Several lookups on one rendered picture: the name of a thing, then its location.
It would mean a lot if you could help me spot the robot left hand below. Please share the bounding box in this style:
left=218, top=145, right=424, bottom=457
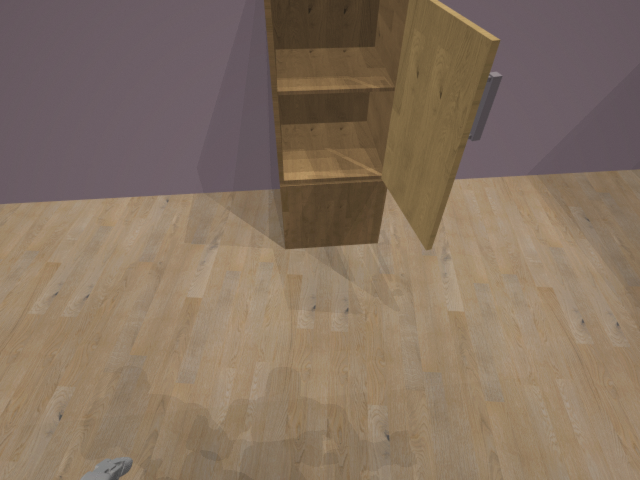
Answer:
left=80, top=457, right=133, bottom=480

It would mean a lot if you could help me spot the cupboard door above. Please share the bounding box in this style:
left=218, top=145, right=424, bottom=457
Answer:
left=381, top=0, right=500, bottom=250

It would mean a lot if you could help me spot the handle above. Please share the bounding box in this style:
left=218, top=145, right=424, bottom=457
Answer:
left=468, top=72, right=502, bottom=141

